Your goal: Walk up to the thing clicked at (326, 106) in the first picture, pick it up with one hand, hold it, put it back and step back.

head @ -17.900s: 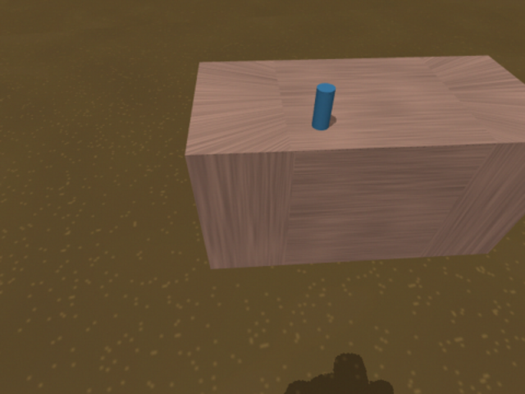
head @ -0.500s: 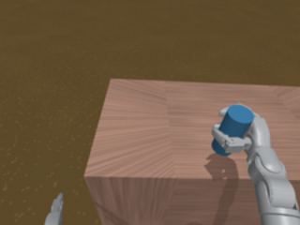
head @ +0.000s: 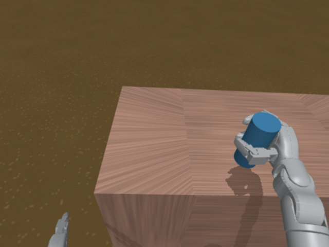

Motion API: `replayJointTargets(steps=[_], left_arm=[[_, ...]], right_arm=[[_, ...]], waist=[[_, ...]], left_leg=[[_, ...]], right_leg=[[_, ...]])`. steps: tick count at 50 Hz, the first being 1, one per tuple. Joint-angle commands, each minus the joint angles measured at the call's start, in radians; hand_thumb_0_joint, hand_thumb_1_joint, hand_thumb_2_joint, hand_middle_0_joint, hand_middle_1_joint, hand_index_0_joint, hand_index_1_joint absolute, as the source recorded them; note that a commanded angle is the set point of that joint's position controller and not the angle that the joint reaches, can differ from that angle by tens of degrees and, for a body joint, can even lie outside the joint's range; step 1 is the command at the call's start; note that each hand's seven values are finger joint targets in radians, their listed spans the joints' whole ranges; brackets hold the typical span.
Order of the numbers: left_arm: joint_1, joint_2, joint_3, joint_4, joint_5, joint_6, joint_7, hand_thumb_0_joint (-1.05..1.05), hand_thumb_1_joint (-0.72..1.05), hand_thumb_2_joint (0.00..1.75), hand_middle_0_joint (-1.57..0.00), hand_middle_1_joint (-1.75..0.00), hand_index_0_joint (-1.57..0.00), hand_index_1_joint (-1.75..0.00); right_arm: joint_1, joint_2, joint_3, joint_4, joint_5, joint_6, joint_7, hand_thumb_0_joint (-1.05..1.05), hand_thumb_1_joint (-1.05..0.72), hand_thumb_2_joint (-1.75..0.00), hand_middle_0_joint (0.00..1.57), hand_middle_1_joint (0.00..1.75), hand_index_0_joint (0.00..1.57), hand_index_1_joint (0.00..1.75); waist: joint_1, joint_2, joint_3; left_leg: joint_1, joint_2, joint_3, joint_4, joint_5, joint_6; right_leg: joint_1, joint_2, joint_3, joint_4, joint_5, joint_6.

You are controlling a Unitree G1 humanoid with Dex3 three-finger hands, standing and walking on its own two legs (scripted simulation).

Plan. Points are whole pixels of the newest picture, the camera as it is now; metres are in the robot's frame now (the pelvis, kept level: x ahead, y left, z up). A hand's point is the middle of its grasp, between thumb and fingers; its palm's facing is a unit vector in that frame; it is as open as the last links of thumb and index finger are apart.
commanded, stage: hold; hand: right
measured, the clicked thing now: (254, 142) +0.33 -0.18 +0.15
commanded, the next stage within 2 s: crouch in 0.78 s
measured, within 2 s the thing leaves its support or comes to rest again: neither
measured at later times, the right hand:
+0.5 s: hand (253, 143) +0.32 -0.17 +0.16, palm faces +0.11 +0.99 -0.04, open 7.9 cm
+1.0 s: hand (247, 143) +0.33 -0.16 +0.15, palm faces +0.07 +1.00 -0.04, open 7.9 cm
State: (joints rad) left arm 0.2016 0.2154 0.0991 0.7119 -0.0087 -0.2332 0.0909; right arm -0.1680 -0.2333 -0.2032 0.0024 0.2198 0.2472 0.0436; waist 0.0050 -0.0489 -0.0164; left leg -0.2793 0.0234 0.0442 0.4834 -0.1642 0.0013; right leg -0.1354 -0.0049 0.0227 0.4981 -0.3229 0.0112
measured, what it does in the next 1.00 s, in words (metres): stands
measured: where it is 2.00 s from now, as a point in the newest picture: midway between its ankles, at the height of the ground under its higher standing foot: outside the picture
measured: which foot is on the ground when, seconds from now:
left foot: down 0.00-1.00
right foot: down 0.00-1.00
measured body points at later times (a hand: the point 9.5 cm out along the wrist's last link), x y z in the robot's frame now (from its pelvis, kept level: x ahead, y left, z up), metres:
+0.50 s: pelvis +0.00 +0.00 +0.00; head -0.01 +0.02 +0.45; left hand +0.17 +0.26 -0.08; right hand +0.31 -0.23 +0.16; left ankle +0.06 +0.12 -0.74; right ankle -0.03 -0.13 -0.74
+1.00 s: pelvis +0.00 +0.00 +0.00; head -0.02 +0.02 +0.45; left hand +0.17 +0.25 -0.09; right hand +0.32 -0.22 +0.16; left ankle +0.06 +0.12 -0.74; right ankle -0.03 -0.13 -0.74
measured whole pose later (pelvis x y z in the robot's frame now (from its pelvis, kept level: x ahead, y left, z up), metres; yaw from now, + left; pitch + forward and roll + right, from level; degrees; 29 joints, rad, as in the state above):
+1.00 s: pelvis +0.00 +0.00 +0.00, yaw +0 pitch -2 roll +0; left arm 0.18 0.21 0.08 0.71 -0.01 -0.20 0.08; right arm -0.17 -0.23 -0.17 -0.01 0.21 0.28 0.05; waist 0.00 -0.05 0.00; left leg -0.28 0.03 0.05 0.48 -0.16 0.00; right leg -0.14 0.00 0.03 0.49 -0.32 0.01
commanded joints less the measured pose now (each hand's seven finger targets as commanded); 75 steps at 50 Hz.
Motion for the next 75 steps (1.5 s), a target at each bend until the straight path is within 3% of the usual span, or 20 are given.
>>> replayJointTargets(steps=[1, 5, 11, 15, 17, 25, 33, 36, 43, 48, 53, 56, 59, 62, 65, 67, 68, 70, 73, 75], left_arm=[[-0.159, 0.102, 0.002, -0.182, -0.004, -0.052, 0.004, 0.0, -0.55, 0.06, -0.05, -0.05, -0.04, -0.05], [-0.14, 0.105, 0.004, -0.165, -0.004, -0.051, 0.011, 0.0, -0.56, 0.06, -0.05, -0.05, -0.04, -0.05], [-0.091, 0.16, 0.06, -0.166, -0.003, -0.044, 0.017, 0.0, -0.55, 0.06, -0.05, -0.05, -0.04, -0.05], [-0.088, 0.124, 0.039, -0.186, -0.008, -0.052, 0.016, 0.0, -0.55, 0.06, -0.04, -0.05, -0.04, -0.05], [-0.095, 0.088, 0.0, -0.192, -0.008, -0.057, 0.009, 0.0, -0.56, 0.06, -0.04, -0.05, -0.04, -0.05], [-0.16, 0.103, 0.003, -0.133, -0.003, -0.055, 0.01, 0.0, -0.56, 0.06, -0.05, -0.04, -0.04, -0.05], [-0.087, 0.166, 0.07, -0.18, -0.003, -0.038, 0.029, 0.0, -0.55, 0.06, -0.05, -0.05, -0.04, -0.05], [-0.027, 0.085, 0.013, -0.145, -0.008, -0.024, 0.01, 0.0, -0.55, 0.06, -0.04, -0.04, -0.04, -0.05], [-0.182, 0.111, 0.014, -0.158, -0.01, -0.029, -0.016, 0.0, -0.56, 0.06, -0.05, -0.05, -0.04, -0.05], [-0.184, 0.142, 0.025, -0.198, -0.007, -0.05, 0.009, 0.0, -0.54, 0.05, -0.04, -0.05, -0.05, -0.05], [-0.068, 0.13, 0.033, -0.132, -0.006, -0.038, 0.015, 0.0, -0.55, 0.06, -0.04, -0.04, -0.04, -0.05], [-0.038, 0.146, 0.063, -0.088, -0.001, -0.042, 0.007, 0.0, -0.55, 0.05, -0.05, -0.04, -0.04, -0.05], [-0.04, 0.101, 0.014, -0.131, -0.006, -0.055, -0.008, 0.0, -0.55, 0.05, -0.05, -0.04, -0.05, -0.05], [-0.206, 0.141, 0.014, -0.324, -0.009, -0.069, 0.005, 0.0, -0.56, 0.06, -0.05, -0.05, -0.05, -0.05], [-0.142, 0.084, -0.038, -0.197, -0.011, -0.046, 0.007, 0.0, -0.56, 0.07, -0.05, -0.05, -0.05, -0.05], [-0.215, 0.142, 0.001, -0.261, -0.006, -0.052, 0.013, 0.0, -0.57, 0.07, -0.05, -0.04, -0.05, -0.05], [-0.163, 0.139, 0.002, -0.232, -0.004, -0.044, 0.014, 0.0, -0.56, 0.06, -0.05, -0.04, -0.05, -0.05], [-0.047, 0.093, -0.029, -0.148, -0.005, -0.021, 0.003, 0.0, -0.55, 0.06, -0.05, -0.05, -0.05, -0.05], [-0.126, 0.166, 0.003, -0.287, 0.0, -0.028, 0.011, 0.0, -0.56, 0.06, -0.05, -0.04, -0.05, -0.05], [0.01, 0.156, 0.013, -0.224, -0.001, -0.008, 0.009, 0.0, -0.56, 0.06, -0.05, -0.05, -0.05, -0.05]], right_arm=[[-0.386, -0.17, -0.076, -0.335, 0.015, -0.114, 0.003, 0.0, -0.39, -1.34, 1.36, 1.46, 1.39, 1.46], [-0.37, -0.136, -0.05, -0.273, 0.017, -0.097, 0.009, 0.0, -0.39, -1.34, 1.36, 1.47, 1.39, 1.47], [-0.414, -0.198, -0.102, -0.328, 0.016, -0.104, -0.004, 0.0, -0.4, -1.33, 1.36, 1.46, 1.39, 1.46], [-0.407, -0.193, -0.112, -0.344, 0.028, -0.124, -0.009, 0.0, -0.41, -1.33, 1.37, 1.46, 1.4, 1.46], [-0.42, -0.168, -0.073, -0.357, 0.022, -0.13, -0.007, 0.0, -0.4, -1.33, 1.37, 1.46, 1.4, 1.46], [-0.396, -0.134, -0.021, -0.358, 0.018, -0.111, 0.01, 0.0, -0.41, -1.34, 1.37, 1.46, 1.39, 1.46], [-0.413, -0.219, -0.137, -0.298, 0.024, -0.093, -0.022, 0.0, -0.41, -1.33, 1.36, 1.46, 1.39, 1.46], [-0.396, -0.183, -0.108, -0.278, 0.024, -0.087, -0.012, 0.0, -0.35, -1.33, 1.36, 1.46, 1.39, 1.46], [-0.439, -0.116, -0.006, -0.315, 0.009, -0.064, 0.019, 0.0, -0.39, -1.33, 1.35, 1.45, 1.38, 1.45], [-0.456, -0.169, -0.073, -0.312, 0.018, -0.088, -0.004, 0.0, -0.45, -1.29, 1.36, 1.42, 1.38, 1.42], [-0.461, -0.181, -0.113, -0.014, 0.004, -0.121, -0.024, 0.0, -0.44, -1.31, 1.38, 1.45, 1.4, 1.45], [-0.576, -0.203, -0.102, 0.005, -0.012, -0.179, -0.018, 0.0, -0.43, -1.3, 1.36, 1.43, 1.38, 1.43], [-0.649, -0.215, -0.084, 0.039, -0.022, -0.253, -0.001, 0.0, -0.42, -1.28, 1.34, 1.4, 1.36, 1.4], [-0.767, -0.23, -0.066, 0.024, -0.017, -0.332, 0.01, 0.0, -0.47, -1.28, 1.35, 1.4, 1.37, 1.4], [-0.625, -0.176, -0.062, 0.355, -0.007, -0.363, 0.033, 0.0, -0.46, -1.31, 1.37, 1.43, 1.39, 1.43], [-0.807, -0.297, -0.124, 0.222, -0.004, -0.43, 0.032, 0.0, -0.44, -1.28, 1.34, 1.4, 1.36, 1.4], [-0.869, -0.322, -0.12, 0.204, -0.016, -0.446, 0.029, 0.0, -0.43, -1.29, 1.35, 1.41, 1.37, 1.41], [-0.731, -0.28, -0.108, 0.414, -0.026, -0.45, 0.028, 0.0, -0.44, -1.32, 1.37, 1.44, 1.39, 1.44], [-0.902, -0.386, -0.161, 0.32, -0.029, -0.523, 0.025, 0.0, -0.43, -1.33, 1.38, 1.45, 1.4, 1.45], [-0.797, -0.321, -0.131, 0.472, -0.032, -0.523, 0.034, 0.0, -0.43, -1.37, 1.4, 1.49, 1.42, 1.49]], waist=[[-0.021, 0.017, -0.243], [-0.002, 0.038, -0.222], [0.011, 0.032, -0.191], [0.006, 0.059, -0.197], [0.01, 0.018, -0.196], [-0.011, -0.033, -0.252], [0.005, 0.098, -0.229], [-0.004, 0.021, -0.193], [-0.002, -0.011, -0.204], [0.003, 0.082, -0.264], [0.035, 0.1, -0.152], [0.053, 0.029, -0.168], [0.052, 0.01, -0.245], [0.062, 0.059, -0.407], [0.051, 0.054, -0.251], [0.046, -0.006, -0.413], [0.053, -0.045, -0.442], [0.053, -0.048, -0.3], [0.07, -0.027, -0.503], [0.089, -0.006, -0.399]], left_leg=[[0.198, 0.004, 0.012, -0.046, 0.129, -0.001], [0.177, -0.004, 0.018, -0.057, 0.096, -0.003], [0.155, -0.002, 0.017, -0.066, 0.071, -0.007], [0.162, -0.001, 0.014, -0.066, 0.085, -0.012], [0.153, -0.004, 0.014, -0.06, 0.08, -0.007], [0.177, -0.006, 0.022, -0.03, 0.18, 0.012], [0.181, 0.004, 0.014, -0.065, 0.094, -0.018], [0.168, 0.002, 0.015, -0.055, 0.133, -0.007], [0.157, -0.004, 0.018, -0.05, 0.125, 0.006], [0.187, -0.006, 0.022, -0.059, 0.07, -0.011], [0.11, -0.002, 0.008, -0.068, 0.026, -0.016], [0.072, 0.006, -0.009, -0.047, 0.057, -0.012], [0.093, 0.007, -0.013, -0.014, 0.141, -0.007], [0.159, 0.005, -0.017, 0.011, 0.186, -0.008], [0.066, -0.002, -0.013, 0.013, 0.123, -0.001], [0.105, 0.005, -0.023, 0.03, 0.131, 0.001], [0.101, 0.003, -0.025, 0.036, 0.147, 0.006], [0.057, -0.001, -0.024, 0.029, 0.117, 0.011], [0.126, -0.008, -0.028, 0.064, 0.215, 0.014], [0.078, -0.016, -0.023, 0.068, 0.235, 0.015]], right_leg=[[-0.056, 0.023, -0.009, -0.079, 0.199, -0.023], [-0.054, 0.018, -0.005, -0.092, 0.166, -0.026], [-0.056, 0.022, -0.007, -0.096, 0.131, -0.03], [-0.051, 0.02, -0.009, -0.089, 0.141, -0.033], [-0.05, 0.018, -0.007, -0.097, 0.138, -0.028], [-0.029, 0.008, 0.008, -0.079, 0.286, -0.008], [-0.041, 0.026, -0.013, -0.08, 0.153, -0.034], [-0.056, 0.024, -0.015, -0.083, 0.188, -0.025], [-0.051, 0.014, -0.001, -0.095, 0.2, -0.017], [-0.041, 0.014, 0.002, -0.094, 0.139, -0.031], [-0.1, 0.014, -0.005, -0.092, 0.074, -0.037], [-0.11, 0.019, -0.017, -0.07, 0.092, -0.035], [-0.107, 0.02, -0.018, -0.042, 0.169, -0.029], [-0.078, 0.016, -0.012, -0.023, 0.205, -0.03], [-0.163, 0.011, -0.006, -0.02, 0.161, -0.026], [-0.139, 0.015, -0.014, 0.0, 0.162, -0.023], [-0.124, 0.017, -0.017, 0.002, 0.182, -0.02], [-0.194, 0.019, -0.017, 0.002, 0.162, -0.017], [-0.146, 0.011, -0.018, 0.034, 0.26, -0.009], [-0.166, 0.012, -0.012, 0.044, 0.308, -0.007]])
